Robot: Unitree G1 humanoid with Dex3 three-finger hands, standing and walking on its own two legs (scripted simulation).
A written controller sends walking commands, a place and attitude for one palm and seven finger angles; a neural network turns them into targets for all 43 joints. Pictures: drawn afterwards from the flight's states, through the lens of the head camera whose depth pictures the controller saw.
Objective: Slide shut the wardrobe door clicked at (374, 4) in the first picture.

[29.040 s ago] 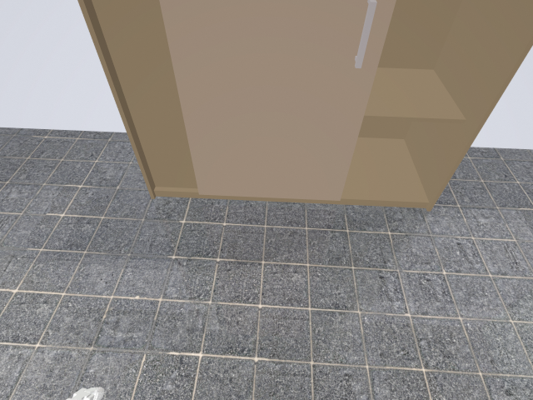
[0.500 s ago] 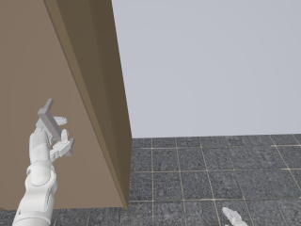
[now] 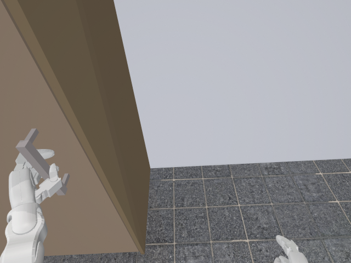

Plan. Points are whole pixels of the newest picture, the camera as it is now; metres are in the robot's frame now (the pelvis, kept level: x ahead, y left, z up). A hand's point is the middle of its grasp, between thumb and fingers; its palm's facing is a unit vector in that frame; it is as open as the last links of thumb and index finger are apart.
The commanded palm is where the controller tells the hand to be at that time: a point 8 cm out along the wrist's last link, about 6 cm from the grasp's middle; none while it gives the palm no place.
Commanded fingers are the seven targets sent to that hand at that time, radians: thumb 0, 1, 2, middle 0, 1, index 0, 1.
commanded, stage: stop walking and hold the door there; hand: left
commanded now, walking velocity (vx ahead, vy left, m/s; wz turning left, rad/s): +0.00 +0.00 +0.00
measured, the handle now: (48, 164) +0.31 +0.33 +0.08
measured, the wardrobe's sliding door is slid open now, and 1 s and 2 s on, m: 0.00 0.00 0.00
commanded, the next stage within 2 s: loosen the grip on the handle in 0.10 s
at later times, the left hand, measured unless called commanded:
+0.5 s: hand (53, 179) +0.27 +0.30 +0.08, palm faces +0.55 -0.80 -0.24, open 10.3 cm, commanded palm +0.22 +0.32 +0.09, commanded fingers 0.00 -0.55 0.20 -0.37 -1.30 -0.37 -1.30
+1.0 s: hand (53, 185) +0.26 +0.30 +0.07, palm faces +0.53 -0.80 -0.28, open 14.7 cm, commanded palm +0.21 +0.34 +0.08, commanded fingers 0.00 -0.55 0.20 -0.25 -1.15 -0.25 -1.15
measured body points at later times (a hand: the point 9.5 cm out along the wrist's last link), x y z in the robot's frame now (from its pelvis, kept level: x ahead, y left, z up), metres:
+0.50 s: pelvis -0.03 +0.00 -0.01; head -0.04 +0.00 +0.44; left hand +0.23 +0.34 +0.09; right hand +0.15 -0.24 -0.09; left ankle +0.01 +0.10 -0.74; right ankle -0.01 -0.09 -0.74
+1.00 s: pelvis +0.00 +0.02 -0.02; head +0.00 +0.01 +0.43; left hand +0.23 +0.34 +0.08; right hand +0.18 -0.20 -0.10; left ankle +0.01 +0.11 -0.74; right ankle -0.01 -0.09 -0.74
